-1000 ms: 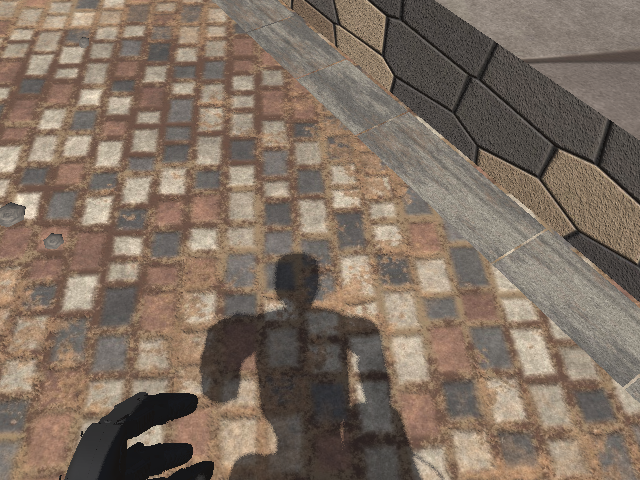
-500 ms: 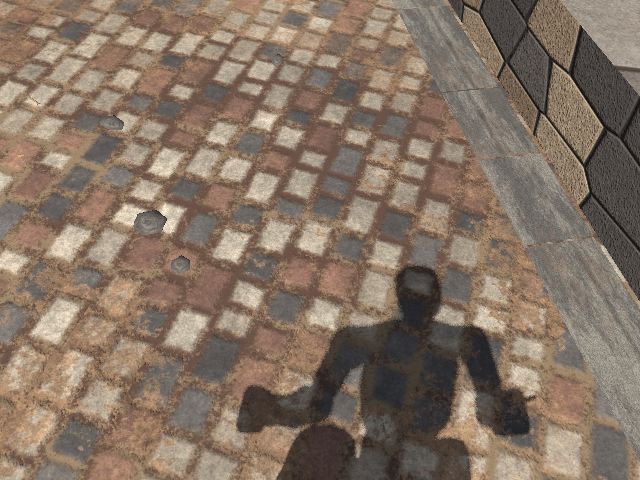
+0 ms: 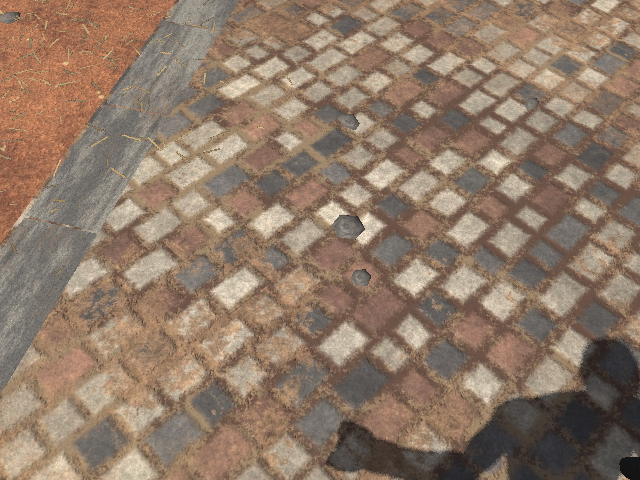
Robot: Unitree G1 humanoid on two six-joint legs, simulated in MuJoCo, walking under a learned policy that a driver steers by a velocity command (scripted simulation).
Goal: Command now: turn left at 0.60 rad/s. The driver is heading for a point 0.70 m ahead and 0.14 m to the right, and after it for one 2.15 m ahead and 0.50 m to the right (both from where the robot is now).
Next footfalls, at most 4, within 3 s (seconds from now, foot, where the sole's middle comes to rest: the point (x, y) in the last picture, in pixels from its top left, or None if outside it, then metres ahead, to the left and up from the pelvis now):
0.06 right None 0.08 -0.14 -0.77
0.40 left None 0.01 0.11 -0.77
0.78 right None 0.17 -0.15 -0.77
1.28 left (270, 389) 0.63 0.12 -0.77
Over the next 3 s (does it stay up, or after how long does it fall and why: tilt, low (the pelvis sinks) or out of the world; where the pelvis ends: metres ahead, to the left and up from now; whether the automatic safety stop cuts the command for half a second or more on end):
stays up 0.96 -0.01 0.00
